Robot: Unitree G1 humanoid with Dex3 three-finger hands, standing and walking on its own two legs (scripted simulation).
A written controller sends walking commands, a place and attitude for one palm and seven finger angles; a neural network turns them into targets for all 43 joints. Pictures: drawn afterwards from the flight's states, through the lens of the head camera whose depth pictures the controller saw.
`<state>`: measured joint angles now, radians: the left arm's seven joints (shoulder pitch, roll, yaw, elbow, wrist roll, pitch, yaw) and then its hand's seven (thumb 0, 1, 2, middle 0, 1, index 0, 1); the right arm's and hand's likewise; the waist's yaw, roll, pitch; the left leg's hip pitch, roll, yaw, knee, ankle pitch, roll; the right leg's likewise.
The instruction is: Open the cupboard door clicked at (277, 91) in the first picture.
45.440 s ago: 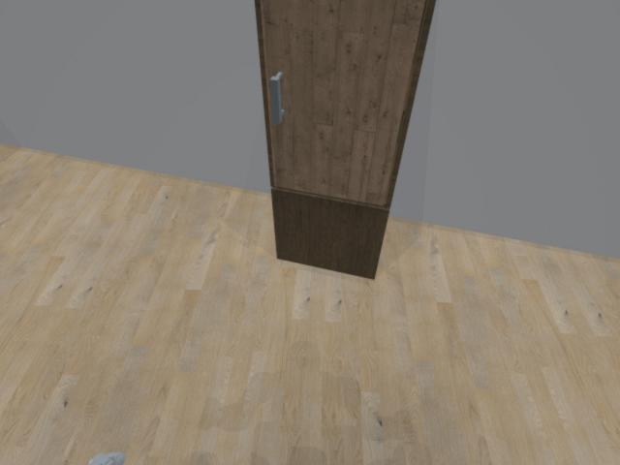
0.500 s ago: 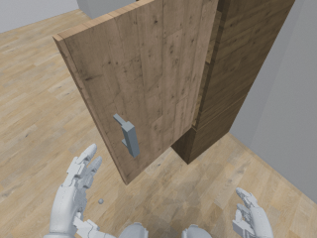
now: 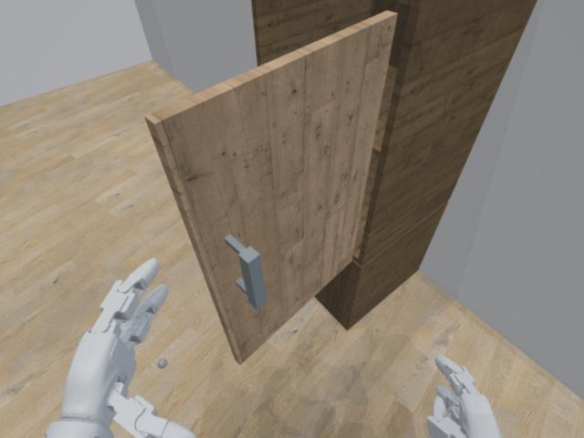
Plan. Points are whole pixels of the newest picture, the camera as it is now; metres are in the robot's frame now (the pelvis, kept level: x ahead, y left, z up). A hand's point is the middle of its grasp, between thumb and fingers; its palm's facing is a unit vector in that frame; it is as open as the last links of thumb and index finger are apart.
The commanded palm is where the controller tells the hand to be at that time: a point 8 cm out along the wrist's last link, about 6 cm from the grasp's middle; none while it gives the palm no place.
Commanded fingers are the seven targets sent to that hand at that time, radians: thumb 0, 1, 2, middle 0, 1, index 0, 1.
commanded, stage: draw the hand back to the body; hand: left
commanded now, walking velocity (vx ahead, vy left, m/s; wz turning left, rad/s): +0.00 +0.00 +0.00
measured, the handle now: (245, 272) +0.34 +0.09 +0.05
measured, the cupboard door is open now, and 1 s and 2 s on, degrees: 96 96 96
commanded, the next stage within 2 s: step back with the hand held close in 1.14 s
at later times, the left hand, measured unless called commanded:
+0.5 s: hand (56, 313) +0.20 +0.24 +0.17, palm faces +0.34 -0.85 -0.40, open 12.3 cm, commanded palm +0.16 +0.28 +0.19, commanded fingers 0.00 0.48 0.72 -0.19 -0.30 -0.19 -0.30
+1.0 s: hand (13, 281) +0.22 +0.27 +0.21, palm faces +0.44 -0.81 -0.39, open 7.6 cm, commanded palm +0.16 +0.30 +0.23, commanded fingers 0.00 0.90 0.90 -0.20 -0.30 -0.20 -0.30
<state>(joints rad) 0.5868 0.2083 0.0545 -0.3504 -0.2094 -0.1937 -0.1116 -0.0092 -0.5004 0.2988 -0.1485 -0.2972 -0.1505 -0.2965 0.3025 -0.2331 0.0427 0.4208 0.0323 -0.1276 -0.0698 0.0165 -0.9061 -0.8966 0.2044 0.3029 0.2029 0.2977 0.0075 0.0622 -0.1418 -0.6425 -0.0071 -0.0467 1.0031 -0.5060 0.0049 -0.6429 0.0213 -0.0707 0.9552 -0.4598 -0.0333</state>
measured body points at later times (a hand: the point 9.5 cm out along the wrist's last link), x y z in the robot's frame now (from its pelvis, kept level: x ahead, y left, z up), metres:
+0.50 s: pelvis +0.02 +0.01 +0.04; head +0.00 -0.01 +0.49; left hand +0.18 +0.28 +0.20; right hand +0.20 -0.20 -0.03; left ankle +0.00 +0.11 -0.68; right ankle +0.01 -0.10 -0.68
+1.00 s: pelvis +0.02 +0.01 +0.06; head +0.00 -0.01 +0.51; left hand +0.19 +0.31 +0.23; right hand +0.20 -0.21 -0.02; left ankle +0.00 +0.11 -0.68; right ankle +0.01 -0.10 -0.68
